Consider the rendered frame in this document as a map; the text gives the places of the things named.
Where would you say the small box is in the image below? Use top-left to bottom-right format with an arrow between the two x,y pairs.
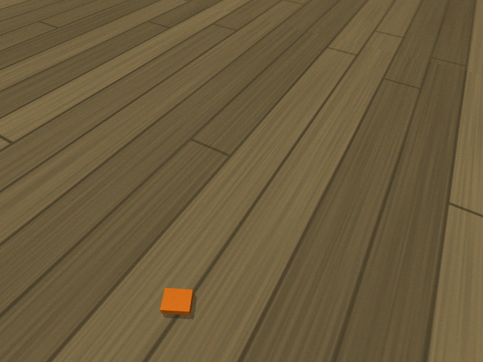
160,288 -> 194,315

